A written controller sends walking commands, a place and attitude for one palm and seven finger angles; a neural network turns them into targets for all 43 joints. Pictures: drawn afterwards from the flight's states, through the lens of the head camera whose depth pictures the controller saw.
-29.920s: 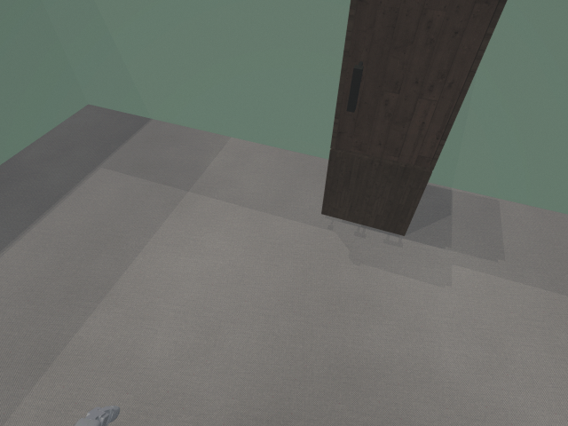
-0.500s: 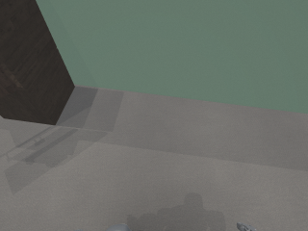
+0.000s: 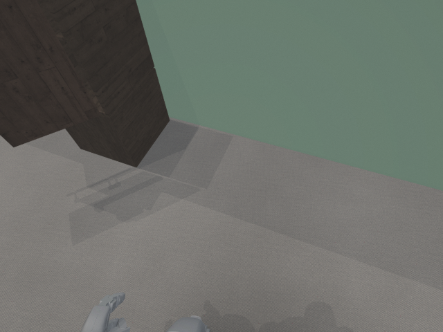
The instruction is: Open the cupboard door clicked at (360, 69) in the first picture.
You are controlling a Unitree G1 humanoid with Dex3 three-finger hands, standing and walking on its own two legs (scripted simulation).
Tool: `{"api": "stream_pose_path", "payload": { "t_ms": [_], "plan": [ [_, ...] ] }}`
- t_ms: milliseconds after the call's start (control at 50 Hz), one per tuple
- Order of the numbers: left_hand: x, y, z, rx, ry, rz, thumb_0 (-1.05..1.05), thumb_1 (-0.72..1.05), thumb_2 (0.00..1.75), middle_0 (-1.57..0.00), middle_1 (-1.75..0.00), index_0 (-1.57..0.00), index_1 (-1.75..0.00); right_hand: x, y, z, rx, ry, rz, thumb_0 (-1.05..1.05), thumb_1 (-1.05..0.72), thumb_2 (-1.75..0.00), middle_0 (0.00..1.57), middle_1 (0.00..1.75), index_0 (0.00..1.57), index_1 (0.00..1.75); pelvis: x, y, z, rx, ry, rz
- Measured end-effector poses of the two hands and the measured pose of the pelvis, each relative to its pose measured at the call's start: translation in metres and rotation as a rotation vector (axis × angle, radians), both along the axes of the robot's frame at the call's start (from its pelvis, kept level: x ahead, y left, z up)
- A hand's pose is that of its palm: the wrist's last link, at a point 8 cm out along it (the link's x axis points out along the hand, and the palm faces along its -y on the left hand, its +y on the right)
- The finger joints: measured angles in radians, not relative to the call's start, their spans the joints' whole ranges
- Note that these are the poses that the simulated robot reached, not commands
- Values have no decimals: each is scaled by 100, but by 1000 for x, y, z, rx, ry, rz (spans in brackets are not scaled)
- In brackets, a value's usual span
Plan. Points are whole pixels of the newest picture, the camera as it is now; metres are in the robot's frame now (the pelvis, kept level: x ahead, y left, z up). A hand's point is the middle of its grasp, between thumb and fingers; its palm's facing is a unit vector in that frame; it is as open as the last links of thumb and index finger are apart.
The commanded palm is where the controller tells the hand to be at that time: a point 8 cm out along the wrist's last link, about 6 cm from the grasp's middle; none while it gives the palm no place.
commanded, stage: turn to face it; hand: left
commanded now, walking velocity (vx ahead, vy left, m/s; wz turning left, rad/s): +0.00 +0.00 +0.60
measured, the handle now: out of the picture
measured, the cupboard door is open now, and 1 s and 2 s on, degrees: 51 51 51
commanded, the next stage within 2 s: take the last steps up to it in 0.74 s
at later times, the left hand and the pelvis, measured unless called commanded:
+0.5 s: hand out of the picture +0.02 +0.25 -0.17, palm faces +0.32 -0.91 -0.25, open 7.4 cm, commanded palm none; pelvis +0.01 +0.02 +0.01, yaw +17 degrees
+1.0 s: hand out of the picture -0.02 +0.17 -0.16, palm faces +0.49 -0.85 -0.20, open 7.3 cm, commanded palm none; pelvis +0.04 -0.01 +0.01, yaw +28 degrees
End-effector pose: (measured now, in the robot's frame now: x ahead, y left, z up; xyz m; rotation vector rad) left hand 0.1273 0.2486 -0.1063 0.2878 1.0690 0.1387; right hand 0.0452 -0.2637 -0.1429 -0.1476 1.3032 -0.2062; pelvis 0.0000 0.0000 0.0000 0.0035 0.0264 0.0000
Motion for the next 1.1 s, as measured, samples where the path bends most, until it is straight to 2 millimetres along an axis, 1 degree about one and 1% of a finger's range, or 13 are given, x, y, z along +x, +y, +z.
{"api": "stream_pose_path", "payload": {
  "t_ms": [80,160,220,300,360,420,540,620,740,860,940,1020,1100],
  "plan": [
    [-26,-10,2,-20,43,66,1,90,90,-20,-30,-20,-30,22,-8,8,0,-2,52,1,-91,-90,20,30,20,30,4,-5,8,21,-11,57],
    [-55,-12,-5,-55,86,140,1,90,90,-20,-30,-20,-30,53,-3,17,-5,-19,131,1,-91,-90,20,30,19,30,8,-6,11,35,-13,116],
    [-81,-6,-16,-78,117,206,1,90,90,-20,-30,-20,-30,82,9,20,-17,-45,208,1,-91,-90,20,30,19,30,10,-2,7,31,-15,160],
    [-117,13,-38,-103,167,299,1,90,90,-20,-30,-20,-30,124,35,22,-46,-121,310,0,-91,-90,20,30,19,30,13,12,-6,12,-15,211],
    [-136,28,-46,-97,220,354,1,90,90,-20,-30,-20,-30,142,52,28,-57,-171,364,0,-91,-90,20,30,19,30,13,17,-8,9,-17,237],
    [-139,38,-40,-88,219,390,1,91,90,-20,-30,-20,-30,145,63,35,-65,-177,398,0,-91,-90,20,30,20,30,13,19,-1,-10,-16,267],
    [-126,42,-21,-76,134,422,1,91,90,-19,-30,-20,-30,138,70,36,-41,-128,439,0,-90,-90,20,30,20,30,15,15,9,-27,-20,316],
    [-115,32,-14,-66,95,429,1,91,90,-19,-30,-20,-30,131,65,27,-11,-91,444,0,-90,-90,21,30,20,30,20,5,10,-24,-21,344],
    [-109,1,-14,-40,55,444,1,91,90,-19,-30,-20,-30,132,42,2,33,-48,430,0,-90,-90,21,30,20,30,30,-19,-3,6,-21,378],
    [-131,-32,-10,-88,106,499,1,90,90,-20,-30,-20,-30,140,31,8,20,-5,450,0,-91,-90,20,30,20,30,34,-22,7,19,-29,431],
    [-151,-39,-14,-119,135,551,1,92,90,-20,-30,-20,-30,146,37,17,2,8,487,0,-91,-90,20,30,19,30,36,-19,12,21,-22,460],
    [-181,-36,-22,-152,166,616,1,92,90,-20,-30,-20,-30,159,59,23,-14,6,555,0,-91,-90,20,30,19,30,36,-6,11,14,-17,493],
    [-217,-25,-38,-190,229,686,1,91,90,-20,-30,-20,-30,177,95,26,-27,-53,622,1,-91,-90,20,30,19,30,37,18,3,-1,-16,521]
  ]
}}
